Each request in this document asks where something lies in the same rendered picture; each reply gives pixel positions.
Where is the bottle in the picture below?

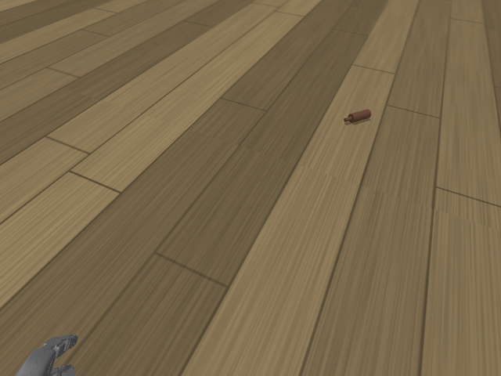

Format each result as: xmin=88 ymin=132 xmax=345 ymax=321
xmin=344 ymin=109 xmax=371 ymax=123

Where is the left robot hand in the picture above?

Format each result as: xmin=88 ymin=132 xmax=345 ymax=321
xmin=15 ymin=334 xmax=79 ymax=376

